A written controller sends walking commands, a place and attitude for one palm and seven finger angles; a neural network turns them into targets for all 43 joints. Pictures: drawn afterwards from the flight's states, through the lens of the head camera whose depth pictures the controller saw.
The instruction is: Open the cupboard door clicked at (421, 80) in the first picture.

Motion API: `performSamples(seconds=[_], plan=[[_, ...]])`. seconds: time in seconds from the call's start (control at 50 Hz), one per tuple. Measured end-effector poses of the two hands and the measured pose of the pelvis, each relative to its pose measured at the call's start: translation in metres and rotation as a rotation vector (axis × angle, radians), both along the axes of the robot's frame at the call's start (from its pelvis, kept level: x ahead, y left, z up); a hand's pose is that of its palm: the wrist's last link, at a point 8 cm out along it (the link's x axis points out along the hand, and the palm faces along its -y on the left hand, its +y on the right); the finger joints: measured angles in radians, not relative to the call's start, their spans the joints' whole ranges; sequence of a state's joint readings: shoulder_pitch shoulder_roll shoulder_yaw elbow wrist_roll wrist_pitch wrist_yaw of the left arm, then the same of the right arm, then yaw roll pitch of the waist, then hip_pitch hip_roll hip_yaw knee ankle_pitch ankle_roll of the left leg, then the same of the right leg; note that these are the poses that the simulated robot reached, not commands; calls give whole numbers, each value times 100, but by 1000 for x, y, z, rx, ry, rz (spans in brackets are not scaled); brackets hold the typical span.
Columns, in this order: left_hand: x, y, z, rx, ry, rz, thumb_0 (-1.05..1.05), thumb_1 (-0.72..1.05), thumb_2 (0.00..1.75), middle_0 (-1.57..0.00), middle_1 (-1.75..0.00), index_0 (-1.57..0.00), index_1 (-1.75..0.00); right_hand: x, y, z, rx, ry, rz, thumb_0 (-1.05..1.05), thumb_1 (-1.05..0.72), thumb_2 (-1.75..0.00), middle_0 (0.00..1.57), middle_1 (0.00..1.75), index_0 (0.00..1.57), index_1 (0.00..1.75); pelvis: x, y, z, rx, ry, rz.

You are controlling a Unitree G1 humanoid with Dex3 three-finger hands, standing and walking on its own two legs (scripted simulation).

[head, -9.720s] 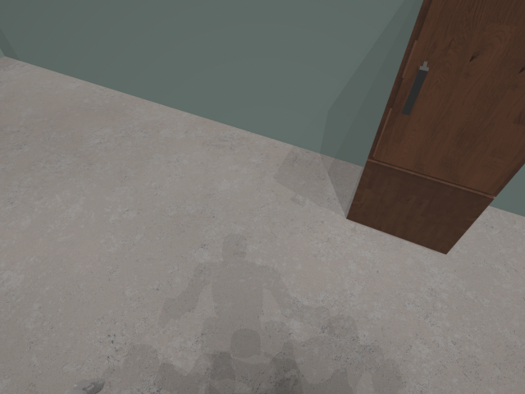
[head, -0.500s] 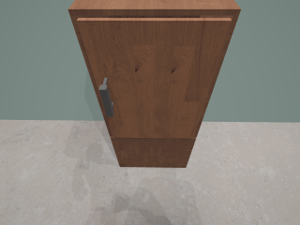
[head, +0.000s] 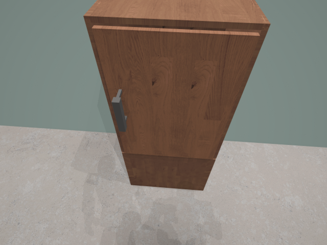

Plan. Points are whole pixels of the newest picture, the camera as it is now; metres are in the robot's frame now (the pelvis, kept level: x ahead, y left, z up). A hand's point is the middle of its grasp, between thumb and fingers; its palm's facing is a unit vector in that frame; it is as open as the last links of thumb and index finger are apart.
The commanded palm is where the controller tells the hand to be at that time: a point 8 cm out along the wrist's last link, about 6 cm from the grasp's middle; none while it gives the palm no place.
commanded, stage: come to a stop and stand still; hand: left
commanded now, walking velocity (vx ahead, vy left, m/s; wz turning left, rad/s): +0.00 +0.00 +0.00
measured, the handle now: (121, 110) +0.53 +0.19 -0.02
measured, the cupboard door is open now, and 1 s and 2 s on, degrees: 0 0 0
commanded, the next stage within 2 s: look again from close up in 0.58 s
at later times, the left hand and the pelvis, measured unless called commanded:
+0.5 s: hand out of the picture +0.04 +0.19 -0.16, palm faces +0.01 -0.98 -0.21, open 7.4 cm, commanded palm none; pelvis +0.02 +0.01 +0.01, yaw +0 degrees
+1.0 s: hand out of the picture +0.03 +0.17 -0.17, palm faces +0.03 -0.98 -0.18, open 7.4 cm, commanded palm none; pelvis +0.04 +0.00 +0.01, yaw +0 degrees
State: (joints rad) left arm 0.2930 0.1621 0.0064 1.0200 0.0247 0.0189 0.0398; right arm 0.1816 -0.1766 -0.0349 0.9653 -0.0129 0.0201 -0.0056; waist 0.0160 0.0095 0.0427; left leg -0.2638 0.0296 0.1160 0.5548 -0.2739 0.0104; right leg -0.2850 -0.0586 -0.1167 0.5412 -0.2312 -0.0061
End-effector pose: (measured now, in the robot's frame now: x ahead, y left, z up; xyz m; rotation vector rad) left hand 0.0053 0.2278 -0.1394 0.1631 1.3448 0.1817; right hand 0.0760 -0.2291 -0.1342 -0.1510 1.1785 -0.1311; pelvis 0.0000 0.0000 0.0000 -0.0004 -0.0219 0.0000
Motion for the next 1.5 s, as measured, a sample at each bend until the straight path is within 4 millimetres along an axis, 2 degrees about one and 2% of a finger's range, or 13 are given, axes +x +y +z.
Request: performSamples(seconds=[0.08, 0.24, 0.4, 0.52, 1.18, 1.38, 1.5], plan=[[-3, 9, 1, 9, -8, 0, 1, 91, 89, -20, -30, -20, -29, -5, 8, -2, 9, -17, 9, 0, -92, -90, 20, 30, 20, 30, 3, 7, -2, 5, -7, 7], [8, 20, 10, 21, -34, -14, 1, 90, 89, -20, -30, -20, -29, -24, 10, -4, 4, 45, 14, 0, -94, -90, 20, 30, 20, 30, 9, 12, 3, 8, 5, 5], [24, 14, 9, 3, -32, -31, 1, 90, 89, -20, -30, -20, -29, -44, 14, -5, 12, 132, 8, 0, -92, -90, 20, 30, 20, 30, 15, 11, 6, 8, 8, 6], [33, 8, 7, -10, -26, -34, 1, 91, 89, -20, -30, -20, -29, -51, 18, -5, 19, 174, -4, 0, -92, -90, 20, 30, 20, 30, 21, 9, 7, 7, 3, 5], [23, -18, 0, -56, 61, 7, 1, 91, 89, -20, -30, -20, -29, -38, 11, -2, 5, 218, -16, 1, -92, -90, 20, 30, 20, 30, 42, -2, 9, 4, 1, 5], [24, -20, 0, -53, 54, 12, 1, 91, 89, -20, -30, -20, -29, -40, 10, -2, 8, 227, -20, 1, -92, -90, 20, 30, 20, 30, 43, -6, 9, 4, -1, 7], [24, -16, -1, -33, 50, 16, 1, 91, 89, -20, -30, -20, -29, -43, 6, -5, 4, 226, -33, 1, -93, -90, 20, 30, 20, 30, 34, -7, 7, 13, 3, 0]])
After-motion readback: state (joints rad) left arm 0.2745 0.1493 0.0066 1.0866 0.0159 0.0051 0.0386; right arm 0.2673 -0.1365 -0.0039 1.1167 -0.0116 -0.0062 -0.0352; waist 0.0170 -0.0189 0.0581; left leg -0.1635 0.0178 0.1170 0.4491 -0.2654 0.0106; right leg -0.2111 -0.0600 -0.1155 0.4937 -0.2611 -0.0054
